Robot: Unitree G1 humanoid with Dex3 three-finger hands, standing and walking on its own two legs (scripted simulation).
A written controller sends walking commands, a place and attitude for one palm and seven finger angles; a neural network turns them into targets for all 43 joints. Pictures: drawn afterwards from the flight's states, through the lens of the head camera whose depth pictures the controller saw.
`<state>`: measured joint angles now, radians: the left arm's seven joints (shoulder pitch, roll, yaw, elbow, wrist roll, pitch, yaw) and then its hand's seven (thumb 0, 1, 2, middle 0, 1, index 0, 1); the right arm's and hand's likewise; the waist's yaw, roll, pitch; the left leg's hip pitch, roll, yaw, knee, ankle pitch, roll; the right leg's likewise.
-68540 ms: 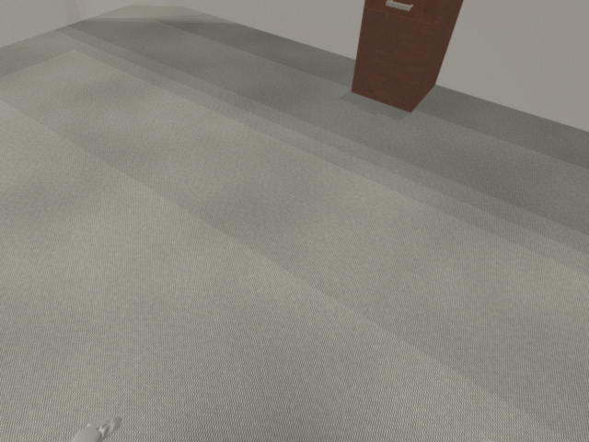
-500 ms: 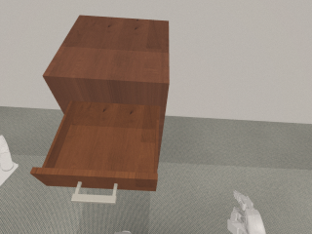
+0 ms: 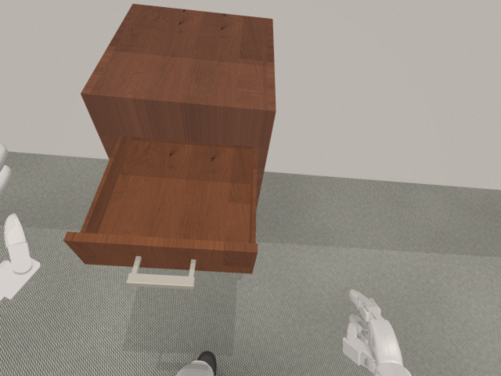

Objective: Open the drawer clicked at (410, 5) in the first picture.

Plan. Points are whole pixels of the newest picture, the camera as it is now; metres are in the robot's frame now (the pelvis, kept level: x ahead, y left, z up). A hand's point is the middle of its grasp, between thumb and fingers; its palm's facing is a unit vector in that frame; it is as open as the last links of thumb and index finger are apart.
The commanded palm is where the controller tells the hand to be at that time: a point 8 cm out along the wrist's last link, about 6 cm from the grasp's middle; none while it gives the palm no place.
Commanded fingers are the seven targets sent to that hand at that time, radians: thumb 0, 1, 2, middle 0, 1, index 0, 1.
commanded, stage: stop stepping back and stand still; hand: left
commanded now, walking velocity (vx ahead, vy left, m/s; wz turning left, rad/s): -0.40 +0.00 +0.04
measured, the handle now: (163, 272) +0.32 +0.21 -0.18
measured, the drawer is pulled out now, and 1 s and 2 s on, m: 0.29 0.29 0.29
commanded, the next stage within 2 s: let the arm hang, fingers relaxed in 0.84 s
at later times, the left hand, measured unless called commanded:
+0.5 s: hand (57, 373) +0.11 +0.20 +0.15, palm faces +0.31 -0.83 -0.46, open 7.4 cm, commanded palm +0.04 +0.25 +0.18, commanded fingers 0.00 0.90 0.90 -0.20 -0.30 -0.20 -0.30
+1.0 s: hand out of the picture +0.08 +0.21 +0.11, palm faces +0.27 -0.84 -0.47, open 7.4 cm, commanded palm none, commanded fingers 0.00 0.90 0.90 -0.20 -0.30 -0.20 -0.30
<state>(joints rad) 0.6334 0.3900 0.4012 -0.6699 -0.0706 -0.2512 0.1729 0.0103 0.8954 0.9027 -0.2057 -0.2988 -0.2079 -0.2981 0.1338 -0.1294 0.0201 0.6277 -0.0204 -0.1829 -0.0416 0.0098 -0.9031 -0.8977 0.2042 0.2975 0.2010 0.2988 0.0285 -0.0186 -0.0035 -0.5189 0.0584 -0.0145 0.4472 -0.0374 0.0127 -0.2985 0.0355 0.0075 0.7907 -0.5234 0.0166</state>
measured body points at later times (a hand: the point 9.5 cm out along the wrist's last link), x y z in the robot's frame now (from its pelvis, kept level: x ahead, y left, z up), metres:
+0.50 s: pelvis -0.09 -0.03 +0.00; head -0.06 -0.03 +0.45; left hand +0.09 +0.24 +0.17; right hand +0.06 -0.28 -0.08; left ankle -0.07 +0.07 -0.73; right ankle -0.10 -0.14 -0.74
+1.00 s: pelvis -0.12 -0.03 +0.00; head -0.09 -0.03 +0.45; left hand +0.06 +0.25 +0.14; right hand +0.06 -0.26 -0.09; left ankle -0.11 +0.08 -0.73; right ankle -0.10 -0.14 -0.73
